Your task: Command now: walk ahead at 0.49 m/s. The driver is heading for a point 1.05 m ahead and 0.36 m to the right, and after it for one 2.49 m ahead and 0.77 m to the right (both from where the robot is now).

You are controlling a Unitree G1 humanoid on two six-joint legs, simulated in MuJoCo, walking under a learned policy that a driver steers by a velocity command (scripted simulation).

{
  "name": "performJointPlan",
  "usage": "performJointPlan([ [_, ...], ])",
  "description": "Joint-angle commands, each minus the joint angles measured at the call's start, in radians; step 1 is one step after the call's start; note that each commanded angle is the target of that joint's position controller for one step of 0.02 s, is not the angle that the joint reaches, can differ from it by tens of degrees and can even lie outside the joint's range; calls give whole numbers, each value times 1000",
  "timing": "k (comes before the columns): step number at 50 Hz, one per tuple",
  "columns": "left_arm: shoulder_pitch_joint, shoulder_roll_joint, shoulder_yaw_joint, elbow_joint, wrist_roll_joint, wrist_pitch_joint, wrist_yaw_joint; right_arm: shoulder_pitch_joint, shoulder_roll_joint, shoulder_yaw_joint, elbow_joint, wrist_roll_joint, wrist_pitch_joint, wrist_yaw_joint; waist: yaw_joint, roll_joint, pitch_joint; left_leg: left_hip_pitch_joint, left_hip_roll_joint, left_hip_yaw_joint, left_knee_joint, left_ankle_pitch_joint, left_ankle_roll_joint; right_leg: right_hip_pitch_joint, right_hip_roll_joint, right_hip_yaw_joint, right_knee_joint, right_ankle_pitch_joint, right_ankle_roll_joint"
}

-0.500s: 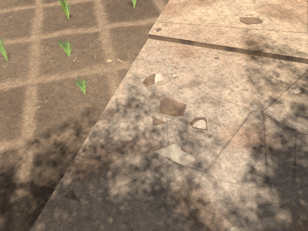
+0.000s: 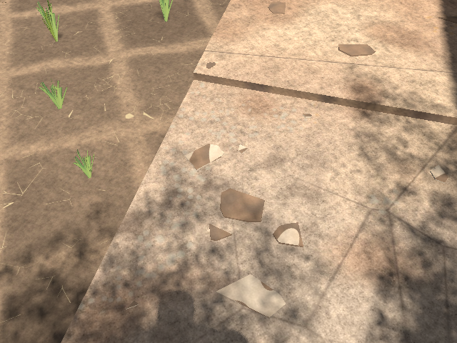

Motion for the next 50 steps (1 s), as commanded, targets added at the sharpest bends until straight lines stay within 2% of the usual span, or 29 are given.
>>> performJointPlan([
  [1, 43, 47, 19, -41, 12, 14, 8, -24, -126, -16, -42, -2, -19, -20, 47, 89, 35, -41, 277, -231, -237, 81, 166, -84, -56, 24, -103, 123, 30],
  [6, -159, 25, 10, -104, 14, 0, -11, 68, -149, -17, -23, 8, -5, -44, -11, 82, 55, 21, 240, -145, -242, 140, 125, -93, -12, -23, -433, 373, 43],
  [11, -301, 26, -3, -161, 2, -7, -39, 173, -160, -23, 19, 21, 17, -49, -54, 76, 85, 202, 296, -141, -186, 167, 119, -129, 20, -33, -576, 336, 28],
  [14, -287, 56, 4, -178, 0, -17, -55, 167, -178, -35, 24, 22, 34, -54, -19, 97, 56, 298, 336, -146, -97, 321, 96, -77, 44, -42, -621, 220, -9],
  [15, -230, 79, 15, -168, 0, -19, -55, 147, -188, -38, 17, 20, 39, -54, 18, 118, 16, 302, 329, -135, -30, 485, 84, 22, 74, -67, -628, 187, -26],
  [16, -101, 114, 35, -132, 1, -19, -52, 122, -184, -36, 10, 18, 45, -53, 89, 122, -63, 278, 291, -102, 119, 644, 63, 204, 111, -97, -645, 194, -51],
  [17, 88, 171, 60, -79, 6, -18, -44, 114, -157, -23, -7, 10, 47, -52, 163, 100, -195, 140, 236, -65, 353, 582, 32, 498, 61, -43, -612, 222, -94],
  [18, 240, 269, 85, -47, 27, -12, -39, 226, -51, 9, -20, 4, 31, -41, 143, -101, -367, -274, 90, -15, 759, 197, -43, 931, -206, 379, -631, 103, -244],
  [19, 258, 218, 68, -37, 17, -7, -42, 224, -38, 18, -5, 12, 5, -34, 144, -195, -444, -449, 5, -143, 956, -414, -51, 1013, -295, 704, -803, 6, -293],
  [20, 181, 157, 45, -46, 11, -9, -41, 134, -134, -8, -32, 40, -15, -29, 137, -142, -308, -545, 72, -198, 1037, -390, -25, 905, -260, 599, -826, -43, -238],
  [21, 82, 121, 33, -74, 15, -10, -39, 51, -155, -12, -58, 53, -25, -31, 111, -78, -189, -553, 129, -164, 1013, -300, -12, 743, -226, 449, -849, 18, -205],
  [22, 13, 92, 23, -82, 23, -12, -44, 7, -146, -16, -64, 42, -24, -38, 80, -9, -105, -517, 169, -143, 943, -221, -12, 584, -187, 338, -891, 106, -188],
  [24, -26, 49, 12, -78, 34, -19, -51, 39, -109, -23, -53, 26, 4, -45, 21, -30, -63, -401, 214, -148, 847, -143, -16, 431, -125, 216, -951, 180, -163],
  [25, -12, 53, 12, -68, 31, -21, -52, 57, -84, -22, -46, 24, 16, -47, 10, -31, -54, -383, 218, -140, 820, -130, -21, 401, -115, 184, -972, 204, -170],
  [27, 19, 85, 16, -50, 31, -24, -44, 22, -84, -27, -66, 10, 25, -56, -4, -15, -16, -396, 209, -119, 744, -98, -50, 359, -105, 133, -972, 480, -190],
  [30, 46, 108, 18, -38, 32, -8, -22, -83, -74, -25, -111, -6, 23, -59, 4, -13, -14, -399, 172, -97, 518, 44, -88, 357, -60, 42, -925, 740, -165],
  [33, 90, 145, 30, -34, 21, 11, -9, -199, -71, -21, -147, 3, 26, -56, 42, -40, -33, -318, 103, -79, 327, 181, -93, 352, -21, 21, -881, 699, -126],
  [36, 118, 145, 36, -25, 8, 30, 2, -257, -90, -23, -175, 7, 33, -55, 56, -61, -37, -314, 83, -112, 245, 179, -92, 412, -47, 89, -826, 614, -123],
  [39, 79, 138, 45, -43, -2, 44, 20, -213, -145, -39, -174, -2, 22, -50, 17, -70, -60, -250, 87, -151, 151, 137, -69, 465, -65, 183, -728, 509, -94],
  [40, 48, 132, 45, -60, -4, 48, 23, -152, -161, -48, -153, -7, 14, -52, -16, -53, -87, -152, 88, -135, 87, 202, -53, 450, -32, 183, -657, 469, -70],
  [41, 54, 98, 36, -85, 6, 49, 22, -89, -208, -60, -143, -24, 7, -59, -23, 21, -172, 31, 172, -184, 83, 445, -15, 381, 44, 151, -513, 351, -32],
  [42, 125, 26, 19, -101, 29, 48, 17, -42, -257, -65, -151, -35, 14, -70, 5, 231, -276, 320, 393, -356, 165, 880, 75, 144, 169, 71, -245, -178, 24],
  [43, 249, 23, 10, -96, 9, 52, 18, -26, -242, -61, -159, -21, 32, -65, 24, 371, -407, 427, 560, -573, 133, 784, 220, -4, 214, 51, -13, -528, 57],
  [44, 238, 117, 35, -82, -3, 68, 19, -75, -177, -44, -187, -9, 41, -61, 26, 234, -364, 331, 513, -559, 79, 537, 206, -42, 149, 87, 91, -458, 75],
  [45, 155, 144, 47, -103, -6, 89, 25, -133, -143, -33, -203, -5, 50, -65, 26, 167, -264, 232, 451, -451, 52, 347, 159, -83, 117, 57, 117, -376, 93],
  [46, 126, 140, 53, -107, -4, 114, 35, -187, -132, -27, -212, -9, 58, -67, 39, 139, -193, 118, 402, -371, 12, 199, 137, -79, 87, 45, 113, -312, 111],
  [47, 115, 139, 60, -118, 3, 134, 42, -222, -133, -26, -215, -15, 66, -69, 49, 158, -152, 17, 376, -320, -25, 80, 131, -44, 67, 40, 108, -256, 120],
  [48, 120, 118, 59, -127, 5, 146, 43, -239, -147, -30, -212, -26, 72, -71, 59, 188, -120, -80, 346, -258, -61, 37, 131, 13, 69, 13, 106, -213, 124],
  [50, 115, 92, 57, -149, 3, 150, 41, -243, -149, -31, -205, -31, 74, -80, 63, 196, -101, -120, 334, -182, -93, 34, 146, 44, 69, -18, 48, -173, 122],
])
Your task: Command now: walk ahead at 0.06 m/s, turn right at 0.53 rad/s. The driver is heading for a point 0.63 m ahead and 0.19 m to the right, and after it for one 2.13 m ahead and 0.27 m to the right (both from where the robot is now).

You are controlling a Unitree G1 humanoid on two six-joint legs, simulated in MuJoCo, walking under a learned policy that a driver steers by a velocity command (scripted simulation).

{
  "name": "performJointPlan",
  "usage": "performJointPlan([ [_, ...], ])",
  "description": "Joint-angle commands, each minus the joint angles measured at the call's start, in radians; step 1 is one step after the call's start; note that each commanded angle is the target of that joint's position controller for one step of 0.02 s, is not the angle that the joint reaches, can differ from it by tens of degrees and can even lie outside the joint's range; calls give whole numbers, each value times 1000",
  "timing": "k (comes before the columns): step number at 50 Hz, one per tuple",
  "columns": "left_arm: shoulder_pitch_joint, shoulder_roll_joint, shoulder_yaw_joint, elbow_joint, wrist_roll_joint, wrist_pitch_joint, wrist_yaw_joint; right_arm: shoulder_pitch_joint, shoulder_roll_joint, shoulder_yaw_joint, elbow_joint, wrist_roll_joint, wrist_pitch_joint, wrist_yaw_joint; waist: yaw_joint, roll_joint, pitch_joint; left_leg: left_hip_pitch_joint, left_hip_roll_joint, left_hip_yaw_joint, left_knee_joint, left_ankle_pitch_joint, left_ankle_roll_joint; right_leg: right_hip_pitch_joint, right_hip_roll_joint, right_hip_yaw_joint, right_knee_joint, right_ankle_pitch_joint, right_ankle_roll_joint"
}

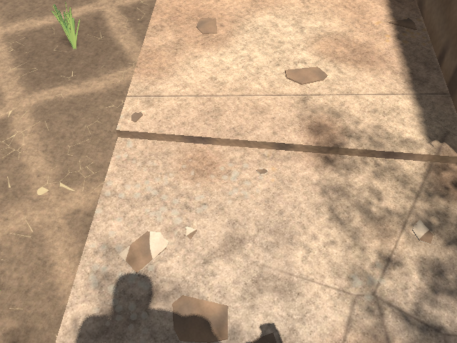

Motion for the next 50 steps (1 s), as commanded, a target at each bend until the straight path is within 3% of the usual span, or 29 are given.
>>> performJointPlan([
  [1, 103, 42, 18, -56, 1, 15, 5, -17, -150, -34, -44, -4, 0, -18, 13, 181, -127, 113, 251, -169, -225, -1, 202, 0, -44, -16, -27, 70, 11],
  [5, 53, 34, 9, -93, 7, 0, -23, -16, -209, -56, -44, 27, -5, -23, 6, 180, -168, 123, 286, -144, -292, -247, 184, 98, -73, -52, -247, 121, -30],
  [8, 66, 57, 17, -83, 9, -6, -46, -14, -239, -71, -47, 49, -6, -8, 20, 180, -156, 105, 301, -109, -310, -364, 150, 211, -46, -104, -392, 120, -81],
  [10, 121, 56, 22, -58, 8, -4, -54, -27, -236, -72, -49, 65, -1, 1, 54, 165, -132, 83, 295, -76, -278, -451, 115, 302, -31, -142, -541, 159, -121],
  [11, 177, 52, 24, -27, 7, -4, -54, -31, -214, -68, -49, 68, 4, 2, 75, 139, -119, 44, 266, -41, -221, -498, 86, 377, -5, -167, -622, 165, -145],
  [12, 261, 58, 31, 16, 4, -8, -52, -37, -169, -59, -50, 61, 10, 5, 100, 56, -93, -24, 204, 24, -59, -532, 43, 459, 6, -128, -713, 106, -181],
  [13, 332, 111, 45, 28, 0, -16, -40, -62, -88, -39, -64, 47, 10, 22, 112, -165, -53, -253, 105, 122, 329, -525, -28, 557, -199, 208, -856, -88, -271],
  [14, 293, 228, 52, -27, 8, -45, -43, -98, -70, -35, -123, 42, -13, 31, 69, -234, 5, -534, -18, -7, 497, -502, -48, 563, -359, 642, -981, -271, -405],
  [15, 223, 201, 48, -52, 35, -77, -45, -175, -147, -49, -148, 63, -41, 38, 73, -149, 48, -592, 15, -123, 549, -393, -23, 514, -375, 680, -1078, -333, -410],
  [16, 151, 167, 34, -70, 32, -100, -39, -152, -192, -61, -136, 68, -60, 40, 27, -138, 70, -587, 39, -143, 522, -261, -10, 503, -345, 590, -1068, -211, -354],
  [17, 127, 132, 24, -75, 19, -107, -35, -116, -198, -66, -102, 48, -68, 36, 7, -108, 47, -533, 56, -141, 492, -179, -19, 502, -301, 486, -1040, -75, -309],
  [18, 129, 111, 16, -73, 8, -105, -32, -105, -190, -66, -87, 28, -72, 33, 5, -99, 28, -481, 54, -134, 445, -113, -33, 493, -263, 406, -1035, 16, -280],
  [20, 177, 81, 6, -67, 11, -109, -24, -112, -158, -62, -77, 25, -76, 42, 8, -75, -6, -402, 27, -120, 387, 15, -49, 491, -216, 312, -1023, 173, -256],
  [25, 265, 96, 12, -54, 8, -108, -13, -212, -106, -43, -113, 42, -79, 57, 50, -101, 9, -289, -21, -110, 172, 145, -68, 456, -172, 234, -992, 313, -236],
  [30, 302, 107, 21, -44, -6, -93, -11, -288, -113, -31, -167, 50, -96, 78, 79, -114, 43, -233, -32, -109, 44, 88, -62, 485, -194, 288, -923, 372, -236],
  [33, 267, 117, 26, -51, -3, -80, -8, -193, -154, -43, -151, 51, -107, 81, 32, -162, 11, -79, -42, -86, 18, 34, -32, 494, -214, 307, -857, 526, -215],
  [34, 251, 107, 21, -56, 0, -79, -8, -103, -178, -55, -127, 45, -111, 76, -10, -164, -35, 39, -59, -62, -12, 30, -6, 497, -187, 283, -774, 688, -198],
  [35, 236, 86, 12, -65, 8, -79, -12, 34, -216, -72, -94, 35, -113, 70, -72, -143, -138, 248, -26, -80, -6, 51, 37, 449, -131, 233, -607, 786, -167],
  [36, 224, 43, -7, -93, 30, -82, -14, 226, -275, -82, -74, 15, -110, 63, -144, -23, -319, 568, 158, -280, 53, 25, 109, 262, -63, 188, -306, 575, -133],
  [37, 390, -66, -31, -99, -5, -99, -20, 326, -330, -99, -16, 16, -96, 73, -63, 386, -460, 867, 374, -780, -83, -226, 263, -103, 83, 127, 34, -51, -68],
  [38, 355, 37, -15, -69, -29, -109, -18, 302, -221, -71, -19, 40, -96, 78, -90, 299, -355, 801, 357, -844, -167, -364, 236, -213, 34, 189, 154, -80, -76],
  [39, 228, 90, -2, -93, -32, -114, -22, 234, -168, -57, -28, 43, -91, 72, -100, 202, -206, 660, 320, -665, -172, -320, 198, -253, -5, 163, 165, 1, -84],
  [40, 152, 87, -4, -107, -18, -117, -20, 174, -158, -50, -37, 34, -87, 68, -78, 98, -132, 511, 283, -540, -183, -194, 184, -209, -49, 127, 132, 75, -90],
  [41, 102, 80, 0, -121, 1, -120, -22, 142, -139, -45, -36, 24, -84, 67, -58, 73, -83, 399, 252, -464, -204, -91, 185, -177, -73, 111, 78, 113, -93],
  [42, 106, 68, 2, -124, 2, -118, -26, 127, -129, -38, -32, 12, -86, 62, -27, 107, -76, 338, 229, -407, -225, -26, 182, -127, -101, 106, 41, 132, -98],
  [43, 117, 47, -2, -122, 0, -115, -29, 126, -121, -36, -26, 14, -87, 60, -14, 127, -76, 308, 215, -374, -247, 2, 188, -101, -111, 93, 3, 136, -97],
  [45, 89, 14, -14, -137, 4, -110, -33, 143, -142, -39, -10, 29, -93, 56, -7, 127, -49, 268, 222, -325, -293, 44, 206, -115, -128, 65, -87, 148, -85],
  [47, 15, 3, -26, -167, 17, -114, -38, 157, -178, -47, -3, 37, -90, 48, -19, 106, -24, 250, 220, -275, -324, 81, 212, -132, -136, 38, -215, 226, -68],
  [50, -80, 0, -39, -190, 14, -125, -56, 168, -208, -51, -3, 41, -78, 43, -43, 104, -11, 216, 163, -160, -327, 116, 172, -53, -107, -7, -431, 412, -62],
])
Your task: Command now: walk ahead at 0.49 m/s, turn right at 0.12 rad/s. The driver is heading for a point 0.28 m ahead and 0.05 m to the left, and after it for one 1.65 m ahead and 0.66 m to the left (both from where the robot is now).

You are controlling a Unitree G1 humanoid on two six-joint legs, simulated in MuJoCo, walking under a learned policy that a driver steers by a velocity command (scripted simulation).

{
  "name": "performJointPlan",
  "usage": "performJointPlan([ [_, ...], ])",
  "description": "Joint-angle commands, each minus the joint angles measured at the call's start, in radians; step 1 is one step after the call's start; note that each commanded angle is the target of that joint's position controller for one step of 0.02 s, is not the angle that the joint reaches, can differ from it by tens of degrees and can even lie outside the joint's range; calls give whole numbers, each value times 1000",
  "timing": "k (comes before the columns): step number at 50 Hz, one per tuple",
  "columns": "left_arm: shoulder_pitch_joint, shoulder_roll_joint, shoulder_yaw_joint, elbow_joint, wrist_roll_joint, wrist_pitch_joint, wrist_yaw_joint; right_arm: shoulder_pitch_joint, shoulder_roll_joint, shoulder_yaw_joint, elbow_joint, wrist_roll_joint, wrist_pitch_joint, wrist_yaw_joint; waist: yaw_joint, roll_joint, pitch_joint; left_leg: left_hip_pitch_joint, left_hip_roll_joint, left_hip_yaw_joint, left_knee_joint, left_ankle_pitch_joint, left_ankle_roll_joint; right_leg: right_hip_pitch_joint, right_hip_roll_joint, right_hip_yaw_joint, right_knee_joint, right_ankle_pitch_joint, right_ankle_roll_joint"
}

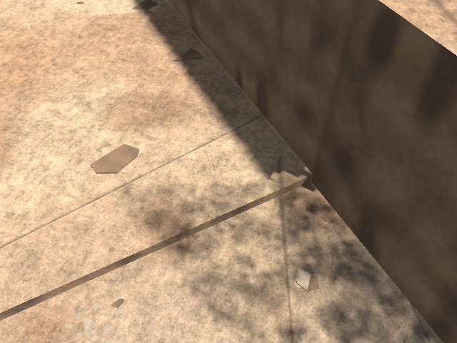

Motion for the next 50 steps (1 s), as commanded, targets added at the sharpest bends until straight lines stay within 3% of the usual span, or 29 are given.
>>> performJointPlan([
  [1, -53, 27, -9, -70, -1, -16, -19, -84, -180, -32, -83, 10, -12, -7, 27, 110, 18, -87, 226, -114, -124, 230, 168, 93, 16, -32, -179, 169, 10],
  [4, -131, 51, -8, -106, -11, -16, -32, -16, -198, -33, -57, 24, 1, -6, 6, 113, 32, -15, 268, -127, -96, 204, 148, 110, 36, -35, -267, 185, -4],
  [5, -147, 63, -4, -117, -8, -18, -34, -6, -200, -32, -50, 25, 9, -7, 9, 113, 44, 5, 276, -140, -61, 266, 136, 124, 48, -32, -300, 166, -13],
  [6, -119, 83, 4, -119, -5, -23, -36, -11, -205, -31, -50, 18, 20, -9, 34, 118, 32, 28, 273, -145, 1, 350, 120, 175, 64, -38, -335, 151, -23],
  [7, -43, 106, 18, -100, 5, -28, -34, -22, -207, -29, -52, 18, 29, -13, 84, 117, -15, 33, 244, -128, 105, 490, 94, 292, 94, -59, -383, 178, -38],
  [8, 74, 148, 38, -68, 17, -31, -28, -12, -183, -19, -56, 10, 31, -15, 137, 106, -97, -11, 189, -103, 262, 543, 57, 480, 94, -66, -406, 260, -60],
  [9, 218, 231, 59, -55, 43, -31, -16, -15, -121, 7, -90, -20, 27, -16, 189, -1, -246, -191, 115, -63, 545, 257, 1, 759, -101, 111, -344, 528, -124],
  [10, 232, 297, 62, -65, 68, -17, -13, 155, -14, 39, -77, -16, 13, -17, 125, -272, -399, -471, -22, -67, 894, -458, -63, 999, -392, 475, -380, 717, -300],
  [11, 242, 212, 46, -69, 55, -7, -16, 133, -135, 10, -52, 14, 11, -20, 168, -177, -429, -499, 5, -185, 1012, -481, -69, 936, -352, 499, -425, 692, -300],
  [12, 183, 164, 29, -71, 38, -5, -14, 48, -172, -4, -79, 31, 16, -22, 158, -137, -297, -575, 46, -160, 1034, -446, -66, 859, -309, 326, -418, 708, -262],
  [13, 125, 134, 18, -67, 30, -5, -12, -1, -155, -2, -89, 20, 27, -29, 133, -83, -230, -582, 90, -129, 991, -389, -71, 762, -258, 230, -433, 697, -231],
  [14, 72, 111, 12, -66, 26, -6, -11, -17, -146, -6, -89, 8, 44, -34, 105, -66, -176, -545, 117, -120, 943, -334, -78, 653, -225, 162, -469, 663, -215],
  [17, -33, 119, 17, -60, 44, -14, -4, 13, -93, -4, -107, 8, 104, -42, 30, -87, -121, -392, 121, -79, 868, -235, -104, 423, -202, 33, -580, 574, -224],
  [19, -59, 137, 24, -51, 41, -14, 6, -18, -86, -6, -141, -3, 123, -44, 23, -94, -102, -387, 130, -74, 786, -154, -108, 387, -210, -22, -619, 485, -229],
  [22, -67, 148, 28, -34, 34, -1, 24, -85, -86, -6, -181, -9, 132, -29, 41, -82, -101, -344, 135, -56, 646, -24, -93, 384, -203, -96, -641, 344, -214],
  [28, -41, 197, 48, 8, 3, 40, 23, -195, -118, -27, -266, -4, 150, 5, 78, -71, -75, -338, 121, -5, 474, -106, -47, 498, -255, -111, -563, 236, -182],
  [30, -56, 205, 54, 19, -13, 52, 25, -176, -117, -34, -271, -1, 149, 11, 57, -64, -76, -269, 92, 34, 328, -50, -17, 514, -237, -135, -479, 237, -136],
  [31, -18, 184, 51, 39, -23, 55, 24, -159, -129, -41, -270, -1, 148, 6, 55, -37, -80, -200, 68, 33, 238, 42, 9, 498, -206, -158, -409, 194, -93],
  [32, 47, 152, 44, 63, -4, 56, 20, -108, -197, -65, -263, -1, 145, -10, 56, 79, -109, -66, 107, -60, 167, 318, 53, 426, -136, -222, -254, 108, -21],
  [33, 32, 97, 24, 19, 50, 52, 10, -68, -324, -93, -276, -6, 144, -31, 72, 364, -122, 131, 347, -394, 175, 742, 194, 117, 14, -293, 69, -345, 82],
  [34, -44, 109, 24, -13, 41, 51, 13, -53, -314, -83, -290, -32, 126, -22, 15, 316, -190, 131, 447, -554, 141, 712, 362, -18, 100, -105, 279, -531, 109],
  [35, -94, 144, 35, -19, 15, 56, 14, -60, -280, -75, -286, -29, 106, -12, 0, 207, -186, 120, 398, -475, 123, 651, 343, -45, 84, -23, 349, -476, 95],
  [36, -93, 137, 36, -17, 3, 58, 20, -103, -259, -70, -286, -14, 93, -16, 29, 175, -153, 96, 345, -403, 125, 567, 285, -64, 69, 0, 333, -388, 79],
  [37, -86, 140, 39, -5, 11, 60, 30, -149, -226, -62, -294, 2, 92, -23, 47, 138, -139, 71, 313, -373, 122, 504, 240, -68, 57, 14, 296, -324, 75],
  [38, -80, 154, 45, -5, 18, 62, 37, -190, -207, -53, -305, 10, 98, -31, 69, 142, -129, 24, 297, -352, 114, 486, 222, -35, 57, 21, 269, -276, 76],
  [40, -54, 137, 44, -3, 18, 60, 36, -203, -208, -51, -317, -2, 105, -43, 87, 153, -154, -15, 271, -334, 108, 503, 220, 34, 85, 17, 235, -212, 82],
  [44, -75, 98, 30, -11, 12, 57, 32, -190, -230, -60, -321, 4, 112, -56, 69, 156, -158, -22, 245, -351, 112, 405, 210, 101, 113, 29, 22, -157, 97],
  [50, -79, 115, 33, -23, 2, 47, 10, -207, -234, -61, -334, 4, 129, -45, 52, 205, -124, -86, 221, -466, 122, 253, 195, 236, 149, 38, -189, -157, 83],
])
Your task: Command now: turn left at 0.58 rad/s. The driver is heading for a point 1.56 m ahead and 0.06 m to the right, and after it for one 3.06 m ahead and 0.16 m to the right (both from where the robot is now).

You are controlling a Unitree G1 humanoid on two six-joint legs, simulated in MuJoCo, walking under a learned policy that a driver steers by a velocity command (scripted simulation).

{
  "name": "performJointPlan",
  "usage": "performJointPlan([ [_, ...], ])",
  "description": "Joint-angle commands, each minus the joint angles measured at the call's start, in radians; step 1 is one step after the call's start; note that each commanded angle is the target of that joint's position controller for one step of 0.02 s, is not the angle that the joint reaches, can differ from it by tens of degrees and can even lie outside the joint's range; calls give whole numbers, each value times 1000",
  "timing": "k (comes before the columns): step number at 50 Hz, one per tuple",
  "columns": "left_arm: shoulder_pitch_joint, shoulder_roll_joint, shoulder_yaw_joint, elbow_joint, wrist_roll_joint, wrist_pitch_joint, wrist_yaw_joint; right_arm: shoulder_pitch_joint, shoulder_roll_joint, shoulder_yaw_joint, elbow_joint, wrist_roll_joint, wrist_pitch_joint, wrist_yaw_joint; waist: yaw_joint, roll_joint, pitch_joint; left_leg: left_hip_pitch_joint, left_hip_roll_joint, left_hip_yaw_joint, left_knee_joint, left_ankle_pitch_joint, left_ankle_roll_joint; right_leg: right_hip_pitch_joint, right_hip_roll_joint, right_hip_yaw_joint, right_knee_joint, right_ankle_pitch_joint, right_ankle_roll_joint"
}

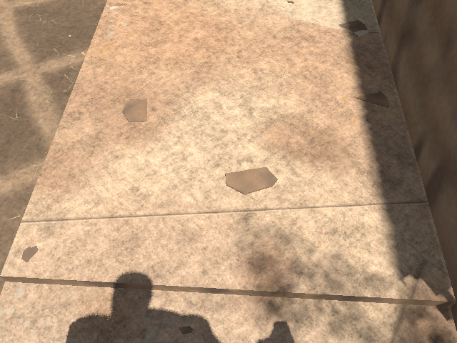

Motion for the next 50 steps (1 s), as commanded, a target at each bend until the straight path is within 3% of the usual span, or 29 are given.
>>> performJointPlan([
  [1, 8, 97, 26, -68, -6, -23, -11, -31, -174, -46, -74, 3, -4, 1, 7, 174, -143, 151, 239, -314, -90, 254, 176, 49, 22, -7, -114, 4, -14],
  [3, 68, 97, 32, -53, -5, -33, -20, -62, -163, -41, -85, 14, 4, -3, 49, 168, -143, 127, 197, -324, -41, 234, 132, 167, 23, -26, -323, 140, -39],
  [4, 99, 130, 43, -46, 3, -35, -18, -50, -138, -33, -91, 14, 5, -7, 51, 132, -155, 59, 157, -299, 11, 125, 85, 275, -51, 13, -386, 231, -67],
  [5, 113, 200, 57, -55, 21, -28, -10, -9, -80, -17, -94, 1, 4, -5, 19, -70, -173, -80, 54, -172, 218, -160, 23, 387, -266, 198, -413, 360, -147],
  [6, 90, 238, 63, -55, 54, -23, -13, -11, -112, -30, -128, 7, -7, -3, -2, -300, -115, -264, -57, -16, 404, -450, -28, 335, -424, 426, -450, 500, -323],
  [7, 46, 175, 45, -87, 51, -27, -12, 23, -194, -56, -98, -1, -10, -4, -1, -201, -112, -266, 14, -40, 604, -429, -62, 309, -442, 391, -448, 516, -373],
  [8, -1, 126, 31, -97, 37, -30, -8, 46, -216, -71, -72, 11, -3, -5, -17, -139, -95, -249, 18, -43, 671, -359, -76, 278, -371, 284, -434, 484, -326],
  [10, -26, 98, 19, -96, 10, -30, -1, 63, -155, -58, -43, 4, 18, -13, -11, -117, -62, -277, 16, -34, 723, -263, -114, 289, -286, 164, -418, 447, -277],
  [13, 31, 110, 17, -77, 12, -20, 8, 12, -86, -33, -68, 10, 17, -8, 24, -139, -74, -249, 18, 18, 590, -222, -142, 339, -251, 83, -414, 503, -291],
  [15, 70, 123, 20, -63, 4, -16, 9, -21, -57, -14, -80, 4, 11, 1, 57, -158, -111, -194, 55, 61, 424, -209, -138, 375, -249, 81, -451, 233, -285],
  [18, 97, 170, 31, -42, -6, -23, -6, -46, -51, 3, -79, 1, -5, 18, 83, -210, -62, -43, 61, 149, 216, -266, -104, 278, -251, 95, -513, -33, -280],
  [20, 103, 186, 31, -28, -25, -25, -17, 1, -68, -1, -53, 5, -21, 24, 54, -165, -34, 76, 46, 184, 37, -151, -61, 222, -258, 101, -506, -71, -278],
  [22, 103, 144, 14, -12, -28, -34, -28, 112, -75, -7, 1, 8, -34, 21, -6, -124, -42, 296, 43, 177, -105, -62, -10, 111, -229, 68, -434, -42, -236],
  [23, 72, 71, -11, -20, -12, -47, -36, 212, -100, -14, 26, 12, -39, 14, -48, -58, -86, 454, 141, 46, -125, -64, 20, 4, -175, 0, -287, -35, -177],
  [24, 41, -4, -33, -72, 14, -68, -45, 274, -215, -39, 35, 6, -39, 8, -44, 212, -118, 560, 352, -280, -177, -140, 132, -219, -38, -162, -5, -131, -86],
  [25, -45, 85, -11, -102, -8, -82, -38, 312, -225, -45, 39, -3, -60, 20, -105, 208, -56, 473, 461, -484, -287, -243, 262, -339, -35, -87, 193, -260, -75],
  [26, -25, 135, 9, -98, -36, -86, -43, 258, -168, -27, 32, -10, -81, 20, -66, 155, 24, 444, 448, -447, -307, -320, 260, -411, -88, -39, 290, -195, -92],
  [27, 4, 135, 11, -73, -41, -87, -49, 219, -123, -14, 26, -8, -96, 21, -44, 158, 53, 436, 392, -364, -320, -343, 222, -428, -113, -30, 311, -102, -109],
  [30, 1, 109, 10, -57, -15, -95, -60, 186, -90, 0, 22, -7, -104, 19, -25, 131, 67, 409, 319, -193, -362, -76, 168, -411, -135, -47, 261, 112, -97],
  [35, -82, 44, -17, -81, -12, -93, -73, 217, -115, -9, 39, -3, -106, 11, -44, 115, 58, 310, 252, -4, -380, 120, 150, -256, -94, -97, -7, 332, -43],
  [40, -160, 61, -24, -115, -21, -94, -91, 270, -146, -19, 77, 10, -108, 8, -46, 116, 96, 326, 312, 12, -376, 151, 137, -166, -68, -90, -177, 380, -82],
  [42, -132, 85, -17, -110, -20, -94, -93, 264, -152, -22, 85, 10, -101, 6, -16, 122, 76, 384, 332, 19, -320, 290, 119, -125, -56, -92, -197, 326, -113],
  [43, -94, 106, -8, -102, -18, -93, -89, 258, -163, -24, 85, 7, -97, 5, 9, 133, 38, 409, 327, 31, -252, 473, 107, -61, -30, -111, -197, 289, -132],
  [45, 147, 165, 27, -34, -14, -87, -73, 251, -155, -16, 86, 3, -80, -2, 137, 124, -132, 349, 262, 94, 80, 766, 64, 277, 24, -157, -217, 284, -187],
  [46, 313, 226, 42, -3, -8, -81, -61, 280, -105, 6, 67, -18, -79, -6, 190, 15, -276, 125, 214, 111, 395, 481, 29, 592, -154, 47, -183, 255, -248],
  [47, 359, 295, 52, 22, 1, -82, -72, 414, 38, 42, 50, -1, -99, 5, 90, -318, -423, -217, 7, 64, 739, -334, -28, 846, -395, 586, -344, -91, -402],
  [48, 320, 187, 23, 12, -10, -92, -73, 302, -80, 21, 55, 26, -120, 7, 141, -203, -346, -317, 39, -53, 829, -375, -11, 775, -378, 671, -475, -201, -360],
  [49, 245, 157, 12, 8, -8, -95, -69, 208, -121, 6, 25, 50, -129, 12, 119, -159, -187, -385, 92, -11, 841, -294, 2, 650, -358, 520, -486, -140, -324],
  [50, 184, 142, 7, -2, -4, -94, -65, 170, -114, 12, 22, 40, -136, 9, 89, -59, -115, -351, 146, 21, 796, -204, 7, 516, -324, 404, -497, -13, -308],
])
